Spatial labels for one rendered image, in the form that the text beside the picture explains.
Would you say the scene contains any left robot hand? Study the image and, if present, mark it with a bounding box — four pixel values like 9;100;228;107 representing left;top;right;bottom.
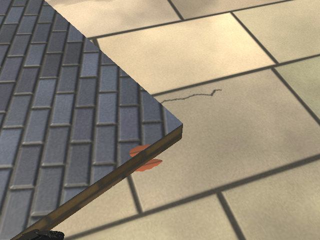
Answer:
15;229;65;240

